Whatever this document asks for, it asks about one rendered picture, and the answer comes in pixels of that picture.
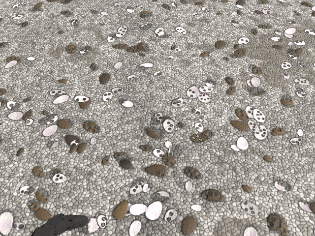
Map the robot left hand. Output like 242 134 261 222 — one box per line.
31 213 88 236

